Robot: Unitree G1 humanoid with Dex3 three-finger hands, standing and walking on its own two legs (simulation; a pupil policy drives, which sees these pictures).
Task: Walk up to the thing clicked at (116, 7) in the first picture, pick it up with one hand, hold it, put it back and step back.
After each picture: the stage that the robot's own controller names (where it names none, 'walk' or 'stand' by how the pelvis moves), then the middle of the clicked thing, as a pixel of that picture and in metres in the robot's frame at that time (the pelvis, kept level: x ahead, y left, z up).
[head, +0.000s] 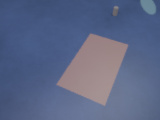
stand; (115, 11) +2.00 -0.46 -0.72
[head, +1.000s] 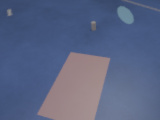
walk; (93, 25) +1.91 -0.04 -0.68
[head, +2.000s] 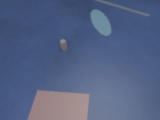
walk; (63, 45) +1.27 +0.30 -0.71
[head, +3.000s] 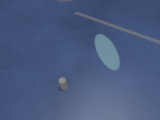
walk; (63, 83) +0.82 +0.27 -0.72
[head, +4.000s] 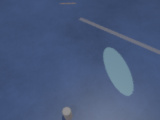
walk; (67, 113) +0.49 +0.19 -0.71
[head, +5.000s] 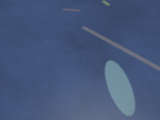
stand; out of the picture +0.38 +0.15 -0.70
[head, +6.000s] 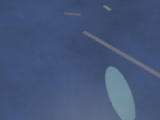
stand; out of the picture +0.35 +0.14 -0.72
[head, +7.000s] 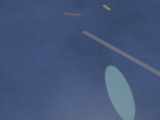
stand; out of the picture +0.36 +0.15 -0.73
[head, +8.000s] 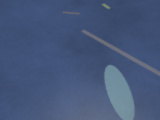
stand; out of the picture +0.34 +0.16 -0.73
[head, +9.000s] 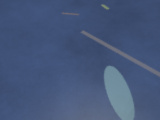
stand; out of the picture +0.34 +0.16 -0.73
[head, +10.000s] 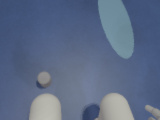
go down; (45, 79) +0.40 +0.17 -0.44
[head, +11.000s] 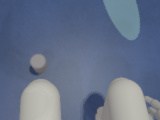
go down; (39, 64) +0.43 +0.18 -0.32
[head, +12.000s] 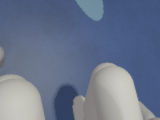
close in; out of the picture +0.41 +0.22 -0.23
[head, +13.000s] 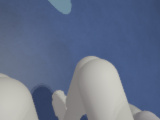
close; out of the picture +0.42 +0.23 -0.22
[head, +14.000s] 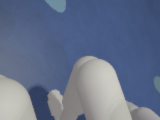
close; out of the picture +0.41 +0.24 -0.22
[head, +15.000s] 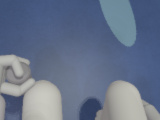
lift; (20, 79) +0.32 +0.22 -0.09
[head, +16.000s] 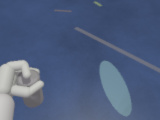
hold; (31, 89) +0.32 +0.18 +0.04
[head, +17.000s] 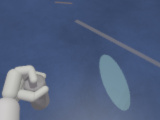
hold; (37, 92) +0.32 +0.17 -0.01
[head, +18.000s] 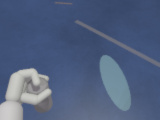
crouch; (40, 95) +0.31 +0.16 -0.02
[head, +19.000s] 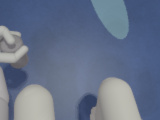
crouch; (15, 52) +0.44 +0.20 -0.11
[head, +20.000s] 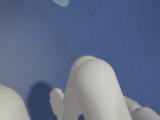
lower; out of the picture +0.44 +0.27 -0.23
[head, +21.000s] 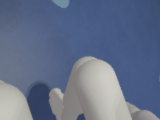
lower; out of the picture +0.43 +0.28 -0.23
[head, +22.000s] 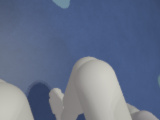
lower; out of the picture +0.43 +0.27 -0.24
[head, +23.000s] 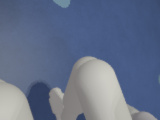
lower; out of the picture +0.43 +0.27 -0.24
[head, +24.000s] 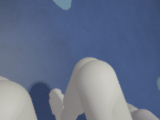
loosen; out of the picture +0.42 +0.26 -0.24
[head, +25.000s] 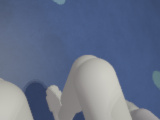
withdraw; out of the picture +0.41 +0.27 -0.23
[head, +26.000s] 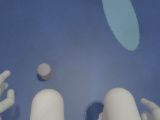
walk; (45, 72) +0.44 +0.19 -0.41
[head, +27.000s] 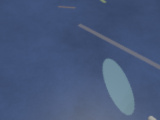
stand; out of the picture +0.37 +0.16 -0.66
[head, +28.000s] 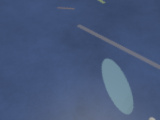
stand; out of the picture +0.38 +0.17 -0.67
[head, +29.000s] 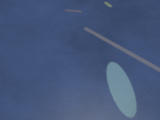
stand; out of the picture +0.38 +0.16 -0.71
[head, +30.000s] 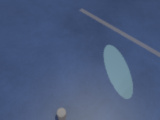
walk; (61, 114) +0.41 +0.13 -0.70
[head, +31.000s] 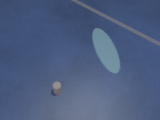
walk; (57, 88) +0.60 +0.17 -0.70
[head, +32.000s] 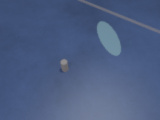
walk; (64, 65) +0.93 +0.25 -0.70
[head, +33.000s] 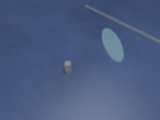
stand; (67, 67) +0.99 +0.15 -0.72
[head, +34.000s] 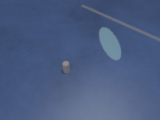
stand; (66, 67) +1.00 +0.18 -0.72
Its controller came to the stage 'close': yes
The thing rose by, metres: 0.70
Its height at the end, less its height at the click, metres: +0.00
